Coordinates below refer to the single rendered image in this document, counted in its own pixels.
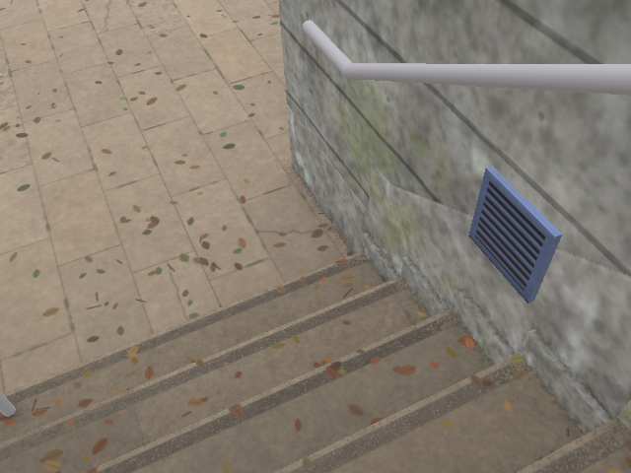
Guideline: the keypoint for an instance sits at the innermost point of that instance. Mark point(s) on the stairs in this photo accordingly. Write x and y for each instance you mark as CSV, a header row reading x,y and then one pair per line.
x,y
334,371

